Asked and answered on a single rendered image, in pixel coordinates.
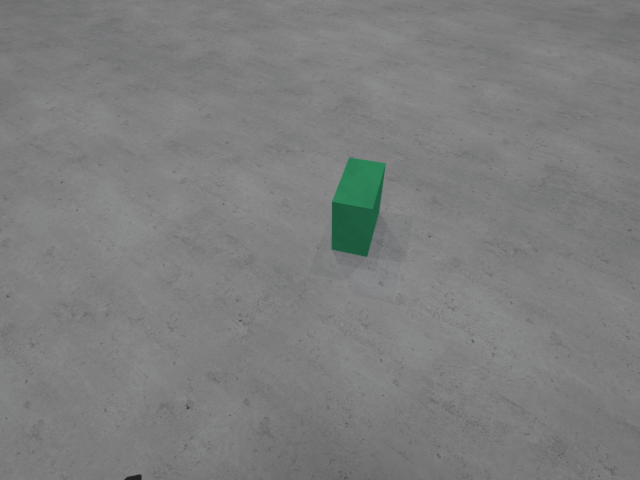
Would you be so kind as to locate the carton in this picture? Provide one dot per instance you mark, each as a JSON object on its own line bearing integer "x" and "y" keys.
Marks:
{"x": 355, "y": 206}

